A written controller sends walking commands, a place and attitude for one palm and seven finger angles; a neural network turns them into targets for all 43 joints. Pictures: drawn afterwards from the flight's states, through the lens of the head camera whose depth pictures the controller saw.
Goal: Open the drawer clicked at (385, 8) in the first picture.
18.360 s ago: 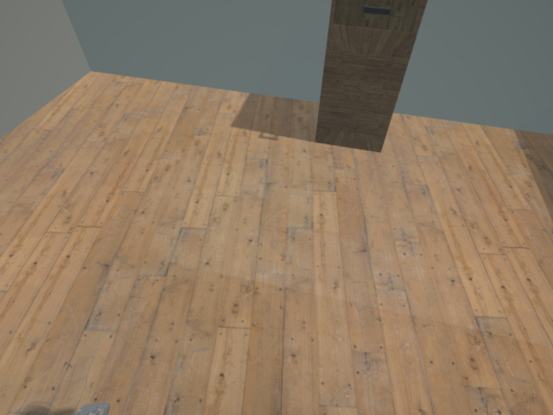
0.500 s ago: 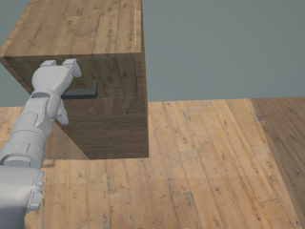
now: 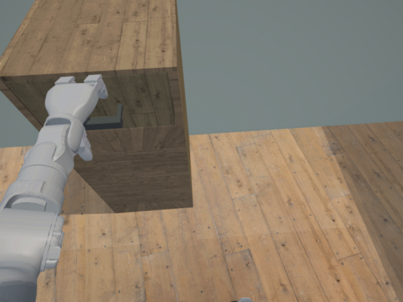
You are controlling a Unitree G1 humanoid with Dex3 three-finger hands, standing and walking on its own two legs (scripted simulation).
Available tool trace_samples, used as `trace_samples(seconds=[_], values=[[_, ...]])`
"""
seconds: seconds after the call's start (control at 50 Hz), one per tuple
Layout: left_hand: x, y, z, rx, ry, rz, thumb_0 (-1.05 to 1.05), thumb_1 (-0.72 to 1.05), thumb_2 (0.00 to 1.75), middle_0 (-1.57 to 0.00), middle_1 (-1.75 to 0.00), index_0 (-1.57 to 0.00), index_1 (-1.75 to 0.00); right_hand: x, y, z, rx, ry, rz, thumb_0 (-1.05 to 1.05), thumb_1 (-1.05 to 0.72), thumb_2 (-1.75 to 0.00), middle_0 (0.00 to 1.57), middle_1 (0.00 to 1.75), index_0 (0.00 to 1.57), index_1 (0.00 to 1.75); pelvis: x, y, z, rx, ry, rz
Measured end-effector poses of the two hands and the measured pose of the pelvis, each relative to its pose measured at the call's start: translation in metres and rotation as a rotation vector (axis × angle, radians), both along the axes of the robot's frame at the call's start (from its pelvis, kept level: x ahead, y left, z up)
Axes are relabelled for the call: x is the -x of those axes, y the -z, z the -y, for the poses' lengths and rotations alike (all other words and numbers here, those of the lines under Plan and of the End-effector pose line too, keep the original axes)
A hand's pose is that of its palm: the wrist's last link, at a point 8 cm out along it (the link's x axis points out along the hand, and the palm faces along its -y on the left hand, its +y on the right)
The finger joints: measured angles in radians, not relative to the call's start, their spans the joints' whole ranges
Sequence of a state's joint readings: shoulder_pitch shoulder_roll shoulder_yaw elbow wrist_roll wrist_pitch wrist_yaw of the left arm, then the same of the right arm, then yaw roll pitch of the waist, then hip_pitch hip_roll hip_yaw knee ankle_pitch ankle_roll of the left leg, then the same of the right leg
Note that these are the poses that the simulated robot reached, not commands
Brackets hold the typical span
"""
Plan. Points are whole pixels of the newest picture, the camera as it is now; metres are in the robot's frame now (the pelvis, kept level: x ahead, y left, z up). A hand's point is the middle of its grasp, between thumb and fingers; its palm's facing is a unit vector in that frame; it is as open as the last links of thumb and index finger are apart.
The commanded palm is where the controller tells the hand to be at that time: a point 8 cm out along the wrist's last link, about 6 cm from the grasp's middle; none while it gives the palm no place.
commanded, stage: re-aim the fingers above the handle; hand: left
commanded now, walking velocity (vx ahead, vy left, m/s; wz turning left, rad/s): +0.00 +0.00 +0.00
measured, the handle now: (99, 116) +0.53 +0.24 +0.01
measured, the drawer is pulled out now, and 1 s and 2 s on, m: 0.00 0.00 0.00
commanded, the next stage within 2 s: lower the fingers behind the handle in 1.18 s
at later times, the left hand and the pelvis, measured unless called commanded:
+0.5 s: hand (81, 117) +0.48 +0.25 +0.07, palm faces -0.03 +0.00 -1.00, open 13.9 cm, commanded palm +0.46 +0.25 +0.13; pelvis +0.01 +0.00 +0.00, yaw -1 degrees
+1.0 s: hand (84, 114) +0.49 +0.24 +0.07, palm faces -0.04 -0.01 -1.00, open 13.7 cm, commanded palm +0.47 +0.25 +0.13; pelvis +0.01 +0.00 +0.00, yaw +0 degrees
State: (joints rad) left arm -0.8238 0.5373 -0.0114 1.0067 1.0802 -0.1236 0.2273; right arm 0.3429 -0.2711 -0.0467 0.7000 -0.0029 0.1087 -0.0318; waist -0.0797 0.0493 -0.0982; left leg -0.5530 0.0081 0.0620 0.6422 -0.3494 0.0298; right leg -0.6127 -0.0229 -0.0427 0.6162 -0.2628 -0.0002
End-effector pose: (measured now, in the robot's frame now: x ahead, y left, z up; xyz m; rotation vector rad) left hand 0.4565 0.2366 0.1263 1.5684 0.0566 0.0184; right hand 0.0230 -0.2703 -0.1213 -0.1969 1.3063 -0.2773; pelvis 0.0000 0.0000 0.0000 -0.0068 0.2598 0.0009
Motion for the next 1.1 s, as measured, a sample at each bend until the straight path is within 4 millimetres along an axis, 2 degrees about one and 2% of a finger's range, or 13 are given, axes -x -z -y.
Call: trace_samples(seconds=[0.16, 0.4, 0.58, 0.7, 0.82, 0.92, 1.1], values=[[-0.005, 0.0, -0.006, -0.012, -0.037, -0.026, 0.0, -0.49, 0.3, -0.32, -1.2, -0.31, -1.2, 0.004, -0.003, 0.005, 0.016, 0.009, 0.007, 0.0, -0.9, -0.9, 0.2, 0.3, 0.2, 0.3, 0.001, 0.0, 0.001, 0.001, 0.005, -0.006], [-0.008, 0.002, 0.002, 0.019, 0.004, 0.009, 0.0, -0.49, 0.3, -0.32, -1.2, -0.32, -1.2, 0.008, -0.001, 0.005, 0.012, 0.013, -0.026, 0.0, -0.9, -0.9, 0.2, 0.3, 0.2, 0.3, -0.004, 0.001, 0.001, 0.002, 0.008, -0.018], [-0.001, 0.002, -0.013, -0.002, -0.045, -0.034, 0.0, -0.49, 0.3, -0.32, -1.2, -0.31, -1.2, -0.006, 0.0, 0.0, -0.006, 0.01, -0.003, 0.01, -0.9, -0.9, 0.2, 0.3, 0.2, 0.3, -0.007, -0.002, 0.001, 0.002, 0.006, -0.006], [0.001, 0.004, -0.01, 0.003, -0.002, -0.038, 0.0, -0.49, 0.3, -0.32, -1.2, -0.31, -1.2, -0.018, -0.002, 0.002, 0.009, -0.017, 0.014, 0.0, -0.9, -0.9, 0.21, 0.3, 0.2, 0.3, -0.008, -0.001, 0.001, 0.004, -0.008, -0.003], [-0.007, 0.005, -0.005, 0.002, -0.002, -0.01, 0.0, -0.49, 0.3, -0.32, -1.2, -0.32, -1.2, -0.024, -0.002, 0.004, 0.018, -0.03, 0.023, 0.0, -0.9, -0.9, 0.2, 0.3, 0.2, 0.3, -0.007, 0.001, 0.0, 0.004, -0.012, -0.015], [-0.015, 0.002, -0.005, 0.008, -0.021, -0.006, 0.0, -0.49, 0.3, -0.32, -1.2, -0.33, -1.22, -0.02, -0.002, 0.003, 0.015, -0.015, 0.017, 0.0, -0.9, -0.9, 0.2, 0.3, 0.2, 0.3, -0.009, 0.001, -0.001, 0.005, -0.002, -0.025], [-0.013, 0.007, -0.006, 0.007, -0.026, -0.044, 0.0, -0.49, 0.3, -0.32, -1.2, -0.33, -1.22, -0.006, -0.001, -0.001, 0.002, 0.01, -0.015, 0.0, -0.9, -0.9, 0.2, 0.3, 0.2, 0.3, -0.011, 0.0, -0.001, 0.005, 0.005, -0.018]])
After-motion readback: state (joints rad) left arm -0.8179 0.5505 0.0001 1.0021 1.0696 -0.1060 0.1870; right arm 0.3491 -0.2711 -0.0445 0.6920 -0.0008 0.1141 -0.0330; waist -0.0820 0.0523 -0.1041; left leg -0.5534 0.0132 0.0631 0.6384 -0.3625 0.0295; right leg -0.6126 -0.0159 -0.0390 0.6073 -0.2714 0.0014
